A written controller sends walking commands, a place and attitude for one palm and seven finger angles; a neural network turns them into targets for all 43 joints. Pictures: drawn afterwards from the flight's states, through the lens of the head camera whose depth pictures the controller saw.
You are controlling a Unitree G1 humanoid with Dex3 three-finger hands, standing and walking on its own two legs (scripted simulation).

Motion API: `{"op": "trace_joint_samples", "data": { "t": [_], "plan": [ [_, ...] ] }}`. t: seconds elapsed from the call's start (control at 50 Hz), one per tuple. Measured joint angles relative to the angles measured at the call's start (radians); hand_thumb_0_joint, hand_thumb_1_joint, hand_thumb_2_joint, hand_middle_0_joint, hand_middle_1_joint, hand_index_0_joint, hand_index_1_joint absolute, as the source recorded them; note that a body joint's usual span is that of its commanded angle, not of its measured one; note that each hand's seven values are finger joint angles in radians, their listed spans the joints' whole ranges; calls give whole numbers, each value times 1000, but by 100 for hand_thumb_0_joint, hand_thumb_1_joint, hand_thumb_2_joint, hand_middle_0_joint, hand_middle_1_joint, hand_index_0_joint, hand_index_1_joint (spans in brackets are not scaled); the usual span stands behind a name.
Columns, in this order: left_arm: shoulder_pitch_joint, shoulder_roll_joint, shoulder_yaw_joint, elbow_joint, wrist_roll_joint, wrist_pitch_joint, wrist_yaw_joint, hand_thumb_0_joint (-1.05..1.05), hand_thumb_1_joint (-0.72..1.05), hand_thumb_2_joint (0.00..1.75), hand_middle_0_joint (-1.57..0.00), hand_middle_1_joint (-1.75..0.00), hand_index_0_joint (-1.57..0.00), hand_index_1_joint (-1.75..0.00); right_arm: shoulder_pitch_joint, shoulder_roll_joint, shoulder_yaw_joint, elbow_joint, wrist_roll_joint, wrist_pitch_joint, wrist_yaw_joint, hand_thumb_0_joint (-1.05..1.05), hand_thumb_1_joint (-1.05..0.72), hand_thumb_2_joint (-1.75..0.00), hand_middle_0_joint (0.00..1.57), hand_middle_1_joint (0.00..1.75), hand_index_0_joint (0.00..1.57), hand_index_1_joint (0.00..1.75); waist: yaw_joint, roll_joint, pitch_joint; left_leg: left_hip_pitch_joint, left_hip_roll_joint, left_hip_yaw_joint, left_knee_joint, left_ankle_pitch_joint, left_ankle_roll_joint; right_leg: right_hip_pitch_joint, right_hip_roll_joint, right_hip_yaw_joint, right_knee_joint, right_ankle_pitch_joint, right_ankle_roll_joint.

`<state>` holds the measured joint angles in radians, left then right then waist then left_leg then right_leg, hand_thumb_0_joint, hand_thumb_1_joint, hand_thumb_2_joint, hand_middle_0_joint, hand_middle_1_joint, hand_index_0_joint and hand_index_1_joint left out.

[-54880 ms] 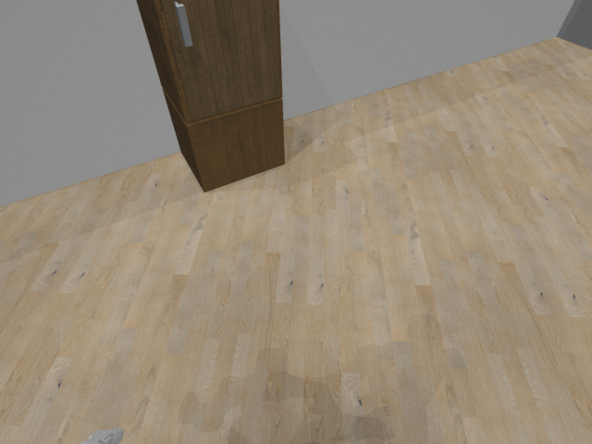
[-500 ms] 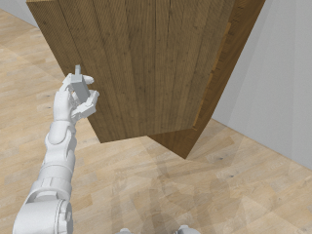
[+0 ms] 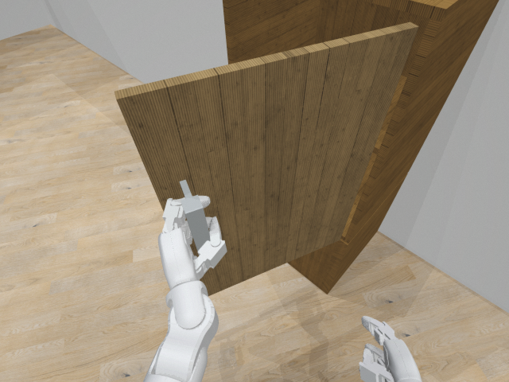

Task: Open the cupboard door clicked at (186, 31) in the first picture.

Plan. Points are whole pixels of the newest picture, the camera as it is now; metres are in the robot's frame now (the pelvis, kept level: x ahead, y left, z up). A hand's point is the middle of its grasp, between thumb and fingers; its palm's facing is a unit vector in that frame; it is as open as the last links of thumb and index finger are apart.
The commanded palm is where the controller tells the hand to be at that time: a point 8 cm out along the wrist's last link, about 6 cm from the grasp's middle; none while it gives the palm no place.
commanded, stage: pull the door open along its arc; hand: left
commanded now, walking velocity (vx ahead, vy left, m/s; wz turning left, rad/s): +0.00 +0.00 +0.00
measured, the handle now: (194, 218) +0.35 +0.12 +0.07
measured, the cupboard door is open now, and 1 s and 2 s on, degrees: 67 76 78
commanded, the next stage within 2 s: open thumb and fingers to let go in 0.28 s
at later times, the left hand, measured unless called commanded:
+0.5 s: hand (236, 272) +0.26 +0.05 +0.07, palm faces +0.35 -0.94 -0.03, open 6.5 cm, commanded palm +0.21 +0.08 +0.07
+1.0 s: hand (223, 277) +0.25 +0.06 +0.07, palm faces +0.34 -0.94 -0.01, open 13.7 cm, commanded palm +0.20 +0.09 +0.07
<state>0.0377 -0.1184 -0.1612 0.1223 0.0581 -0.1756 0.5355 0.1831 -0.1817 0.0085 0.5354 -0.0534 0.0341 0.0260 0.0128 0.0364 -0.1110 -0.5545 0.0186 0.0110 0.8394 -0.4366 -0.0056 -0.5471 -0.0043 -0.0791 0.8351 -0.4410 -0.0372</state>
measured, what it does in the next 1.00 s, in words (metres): stands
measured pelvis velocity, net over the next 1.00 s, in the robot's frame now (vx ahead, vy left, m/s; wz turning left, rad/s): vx -0.01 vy -0.02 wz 0.03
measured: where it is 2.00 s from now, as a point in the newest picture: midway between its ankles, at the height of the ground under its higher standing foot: outside the picture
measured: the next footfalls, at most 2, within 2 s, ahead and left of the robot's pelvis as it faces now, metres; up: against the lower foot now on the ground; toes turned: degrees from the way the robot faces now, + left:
none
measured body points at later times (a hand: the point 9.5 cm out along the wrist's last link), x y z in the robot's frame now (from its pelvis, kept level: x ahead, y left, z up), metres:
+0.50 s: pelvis +0.00 -0.03 +0.00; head +0.01 -0.06 +0.45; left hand +0.24 +0.10 +0.08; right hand +0.19 -0.24 -0.10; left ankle -0.01 +0.12 -0.70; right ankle -0.01 -0.09 -0.70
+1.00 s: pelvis -0.01 -0.02 +0.00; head +0.01 -0.04 +0.45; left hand +0.23 +0.11 +0.07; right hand +0.17 -0.23 -0.10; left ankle -0.01 +0.12 -0.70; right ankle -0.01 -0.09 -0.70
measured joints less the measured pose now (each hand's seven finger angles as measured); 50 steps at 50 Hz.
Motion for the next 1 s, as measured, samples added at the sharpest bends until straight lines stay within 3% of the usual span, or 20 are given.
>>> {"op": "trace_joint_samples", "data": {
  "t": [0.12,0.32,0.4,0.56,0.68,0.88,1.0],
  "plan": [
    [97,32,-82,-93,15,35,22,-1,65,74,-32,-133,-34,-134,-4,10,6,-4,-1,4,-3,1,-91,-89,20,30,20,30,-8,5,9,23,4,-18,-1,-2,-13,28,5,-18,0,-8,-13],
    [311,104,-173,-280,-12,81,-67,0,62,68,-31,-131,-37,-135,11,1,13,-23,9,-17,17,1,-91,-89,20,30,20,30,-40,21,8,70,15,-26,-15,-6,-30,70,16,-25,-3,-21,-30],
    [292,98,-167,-260,-13,74,-49,0,62,70,-33,-131,-38,-135,4,-12,10,-15,2,-26,5,1,-91,-89,20,30,20,30,-37,29,11,65,15,-36,-4,-7,-32,69,16,-34,8,-27,-37],
    [185,46,-89,-165,-14,52,-10,1,54,73,-36,-130,-37,-133,1,-20,-1,13,-7,-39,-16,1,-91,-89,20,30,20,30,-7,18,13,43,7,-49,-14,16,-31,45,9,-46,13,-18,-45],
    [211,47,-86,-180,-7,19,-26,2,34,65,-34,-127,-35,-129,20,-24,-1,-1,-4,-46,-16,1,-91,-89,20,30,20,30,-8,19,18,37,3,-51,-19,24,-29,39,7,-47,10,-11,-45],
    [189,45,-89,-148,-6,-2,-15,1,-22,41,-32,-121,-31,-122,29,-23,-4,9,-2,-56,-24,1,-91,-89,20,30,20,30,-7,18,22,14,-1,-43,3,20,-29,18,2,-39,23,-7,-33],
    [186,53,-109,-151,2,-5,-12,0,-41,34,-29,-108,-29,-109,30,-16,-1,4,0,-63,-19,1,-91,-89,20,30,20,30,-8,15,19,4,-3,-35,21,12,-20,10,-1,-30,31,-6,-22]
  ]
}}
